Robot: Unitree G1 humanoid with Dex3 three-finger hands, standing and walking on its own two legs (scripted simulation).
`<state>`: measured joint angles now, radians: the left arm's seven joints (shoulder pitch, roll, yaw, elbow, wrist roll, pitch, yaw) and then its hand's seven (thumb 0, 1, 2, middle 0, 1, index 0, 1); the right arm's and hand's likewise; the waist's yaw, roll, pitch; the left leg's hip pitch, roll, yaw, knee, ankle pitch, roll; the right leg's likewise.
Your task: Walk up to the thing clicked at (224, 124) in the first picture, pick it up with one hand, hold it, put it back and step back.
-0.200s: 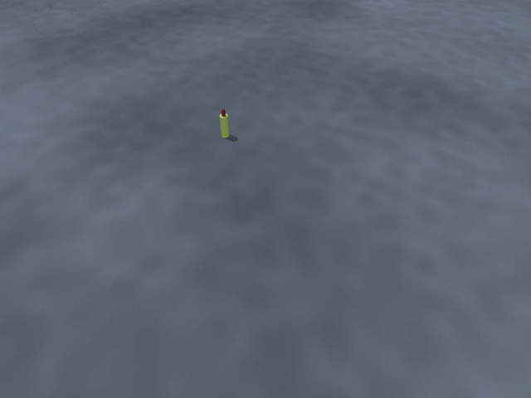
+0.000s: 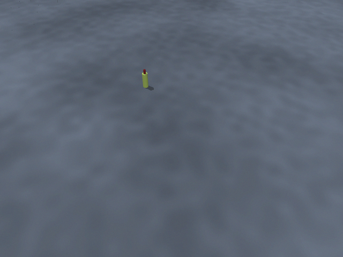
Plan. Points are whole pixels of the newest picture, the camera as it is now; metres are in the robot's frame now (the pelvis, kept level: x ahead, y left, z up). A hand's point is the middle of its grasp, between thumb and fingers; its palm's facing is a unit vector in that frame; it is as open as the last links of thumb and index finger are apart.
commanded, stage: stand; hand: left
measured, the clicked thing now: (145, 78) +1.77 +0.26 -0.69
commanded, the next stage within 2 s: walk up in 0.92 s
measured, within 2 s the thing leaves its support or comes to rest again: neither
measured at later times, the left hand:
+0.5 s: hand out of the picture +0.08 +0.25 -0.16, palm faces -0.02 -0.94 -0.33, open 7.4 cm
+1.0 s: hand out of the picture +0.09 +0.26 -0.15, palm faces -0.01 -0.94 -0.33, open 7.4 cm
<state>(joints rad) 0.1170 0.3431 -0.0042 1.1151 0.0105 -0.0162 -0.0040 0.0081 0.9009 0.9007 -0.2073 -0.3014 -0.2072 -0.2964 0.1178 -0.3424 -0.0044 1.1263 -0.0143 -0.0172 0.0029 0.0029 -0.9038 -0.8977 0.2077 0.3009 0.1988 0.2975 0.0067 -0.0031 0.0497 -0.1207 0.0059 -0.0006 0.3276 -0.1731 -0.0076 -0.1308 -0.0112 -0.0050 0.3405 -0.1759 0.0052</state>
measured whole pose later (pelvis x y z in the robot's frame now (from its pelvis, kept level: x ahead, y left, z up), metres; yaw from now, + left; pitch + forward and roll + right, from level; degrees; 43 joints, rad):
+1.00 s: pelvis +0.02 +0.00 +0.00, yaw +0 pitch -1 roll +1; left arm 0.15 0.37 0.04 1.08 0.03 -0.02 -0.05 0.01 0.90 0.90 -0.21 -0.30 -0.21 -0.30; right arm 0.16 -0.36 -0.05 1.08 -0.03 -0.04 0.04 0.00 -0.90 -0.90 0.21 0.30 0.20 0.30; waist 0.01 -0.01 0.02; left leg -0.15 -0.01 0.00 0.41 -0.32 0.04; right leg -0.19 -0.03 -0.01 0.50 -0.42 -0.03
